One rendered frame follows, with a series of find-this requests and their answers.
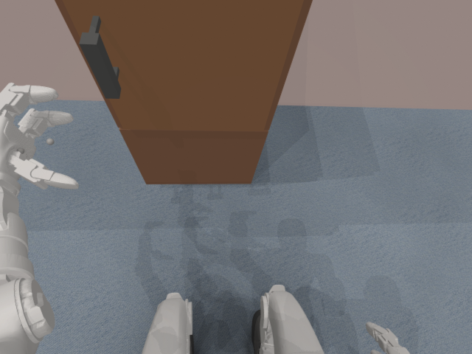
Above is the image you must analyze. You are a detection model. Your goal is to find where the left robot forearm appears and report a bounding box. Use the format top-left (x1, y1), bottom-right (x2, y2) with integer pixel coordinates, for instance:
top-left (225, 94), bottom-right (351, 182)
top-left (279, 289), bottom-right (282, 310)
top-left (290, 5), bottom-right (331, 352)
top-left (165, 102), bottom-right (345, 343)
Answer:
top-left (0, 171), bottom-right (35, 285)

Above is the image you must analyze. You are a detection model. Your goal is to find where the robot right hand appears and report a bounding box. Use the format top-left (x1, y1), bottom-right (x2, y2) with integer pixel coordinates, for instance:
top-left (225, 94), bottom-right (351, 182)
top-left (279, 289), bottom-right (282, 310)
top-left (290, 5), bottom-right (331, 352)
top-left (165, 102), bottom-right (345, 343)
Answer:
top-left (366, 322), bottom-right (410, 354)

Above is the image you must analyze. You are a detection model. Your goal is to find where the robot left hand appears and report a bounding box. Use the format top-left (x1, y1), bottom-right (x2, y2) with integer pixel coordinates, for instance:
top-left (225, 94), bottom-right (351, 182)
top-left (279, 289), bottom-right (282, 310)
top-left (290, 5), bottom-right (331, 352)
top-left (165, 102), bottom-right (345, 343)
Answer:
top-left (0, 83), bottom-right (79, 190)

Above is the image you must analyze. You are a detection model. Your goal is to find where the cupboard door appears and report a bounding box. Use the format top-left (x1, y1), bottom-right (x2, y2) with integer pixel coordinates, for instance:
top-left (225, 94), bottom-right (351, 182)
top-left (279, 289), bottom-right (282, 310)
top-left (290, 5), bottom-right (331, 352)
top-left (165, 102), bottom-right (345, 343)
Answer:
top-left (63, 0), bottom-right (304, 131)

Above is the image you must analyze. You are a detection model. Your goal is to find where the left robot thigh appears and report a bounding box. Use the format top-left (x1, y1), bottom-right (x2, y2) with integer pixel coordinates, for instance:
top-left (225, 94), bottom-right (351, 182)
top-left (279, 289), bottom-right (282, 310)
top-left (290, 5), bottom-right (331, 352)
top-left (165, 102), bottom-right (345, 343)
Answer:
top-left (142, 298), bottom-right (192, 354)

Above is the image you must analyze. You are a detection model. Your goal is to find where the left robot upper arm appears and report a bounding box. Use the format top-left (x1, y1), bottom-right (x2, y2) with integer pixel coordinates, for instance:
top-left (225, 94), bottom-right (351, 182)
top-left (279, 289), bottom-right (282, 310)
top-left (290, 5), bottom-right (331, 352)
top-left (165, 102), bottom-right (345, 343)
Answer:
top-left (0, 278), bottom-right (55, 354)

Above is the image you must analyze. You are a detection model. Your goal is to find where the right robot shin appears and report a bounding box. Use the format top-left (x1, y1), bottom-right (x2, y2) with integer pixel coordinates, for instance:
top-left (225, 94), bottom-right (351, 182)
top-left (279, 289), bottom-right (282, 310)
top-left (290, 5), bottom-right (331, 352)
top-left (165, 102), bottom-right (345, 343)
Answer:
top-left (259, 285), bottom-right (285, 354)

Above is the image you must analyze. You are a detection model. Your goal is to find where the handle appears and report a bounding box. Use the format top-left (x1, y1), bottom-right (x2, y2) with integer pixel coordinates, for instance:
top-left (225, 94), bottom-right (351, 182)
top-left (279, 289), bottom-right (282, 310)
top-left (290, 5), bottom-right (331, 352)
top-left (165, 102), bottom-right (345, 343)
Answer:
top-left (79, 15), bottom-right (121, 99)

